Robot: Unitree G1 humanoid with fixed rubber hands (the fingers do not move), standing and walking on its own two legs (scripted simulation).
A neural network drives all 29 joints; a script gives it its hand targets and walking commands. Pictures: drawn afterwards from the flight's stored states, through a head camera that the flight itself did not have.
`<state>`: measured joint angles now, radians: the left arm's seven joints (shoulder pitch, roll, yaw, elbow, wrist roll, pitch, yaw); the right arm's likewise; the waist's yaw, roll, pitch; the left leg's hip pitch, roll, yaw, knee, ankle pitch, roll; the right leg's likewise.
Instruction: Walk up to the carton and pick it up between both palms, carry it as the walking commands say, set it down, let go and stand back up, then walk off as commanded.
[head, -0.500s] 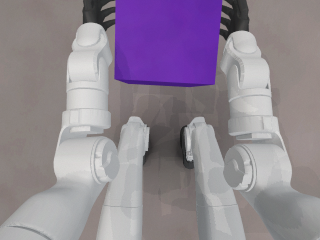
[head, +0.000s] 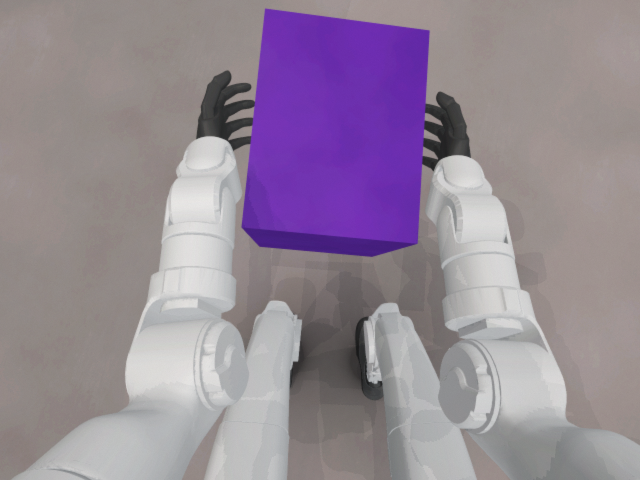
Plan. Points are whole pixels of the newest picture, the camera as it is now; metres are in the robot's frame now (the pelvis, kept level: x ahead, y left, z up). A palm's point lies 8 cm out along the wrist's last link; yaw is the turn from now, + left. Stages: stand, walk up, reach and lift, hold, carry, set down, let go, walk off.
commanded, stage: reach and lift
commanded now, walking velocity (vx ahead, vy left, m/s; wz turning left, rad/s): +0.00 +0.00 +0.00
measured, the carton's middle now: (329, 157) +0.48 +0.01 -0.12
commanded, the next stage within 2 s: none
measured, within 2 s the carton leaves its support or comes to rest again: neither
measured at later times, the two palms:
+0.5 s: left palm (184, 129) +0.44 +0.15 +0.05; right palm (478, 145) +0.43 -0.12 +0.04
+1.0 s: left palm (146, 125) +0.41 +0.15 +0.12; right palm (521, 121) +0.41 -0.12 +0.12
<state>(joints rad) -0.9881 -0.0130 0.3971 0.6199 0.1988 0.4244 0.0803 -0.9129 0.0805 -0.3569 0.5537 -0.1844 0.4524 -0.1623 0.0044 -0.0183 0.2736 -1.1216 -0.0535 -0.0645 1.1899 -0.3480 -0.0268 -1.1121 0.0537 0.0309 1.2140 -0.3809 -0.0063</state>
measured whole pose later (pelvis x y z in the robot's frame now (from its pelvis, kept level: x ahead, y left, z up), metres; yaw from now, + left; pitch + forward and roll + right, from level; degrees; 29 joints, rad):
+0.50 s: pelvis +0.08 +0.01 +0.08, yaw +0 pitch +14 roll +0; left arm -0.55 -0.18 0.43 0.53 0.32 0.35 0.03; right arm -0.51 0.22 -0.38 0.51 -0.33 0.39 -0.08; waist 0.00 -0.01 0.03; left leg -0.70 -0.04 -0.07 0.77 -0.30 -0.01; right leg -0.69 0.04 0.05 0.78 -0.32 -0.01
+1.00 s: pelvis +0.09 +0.00 +0.11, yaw +0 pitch +2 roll +0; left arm -0.40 -0.20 0.36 0.46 0.32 0.48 0.06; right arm -0.43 0.21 -0.30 0.51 -0.32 0.52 -0.08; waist 0.01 -0.01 0.02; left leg -0.33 -0.03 -0.07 0.52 -0.22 -0.01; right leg -0.32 0.04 0.06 0.53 -0.24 -0.01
